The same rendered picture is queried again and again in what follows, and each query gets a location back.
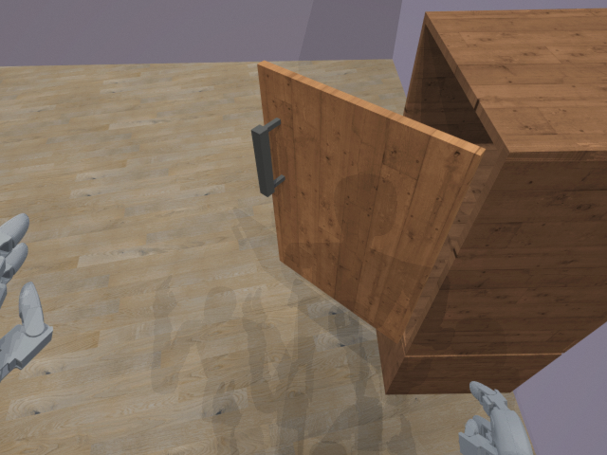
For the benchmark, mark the left robot hand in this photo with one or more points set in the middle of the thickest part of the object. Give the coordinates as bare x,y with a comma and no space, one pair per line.
22,342

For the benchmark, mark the cupboard door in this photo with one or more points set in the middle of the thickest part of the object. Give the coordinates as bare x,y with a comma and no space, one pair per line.
369,196

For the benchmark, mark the handle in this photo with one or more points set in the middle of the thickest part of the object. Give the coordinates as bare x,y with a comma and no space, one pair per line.
260,139

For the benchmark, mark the right robot hand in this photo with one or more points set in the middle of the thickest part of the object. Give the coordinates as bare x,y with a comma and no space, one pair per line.
504,434

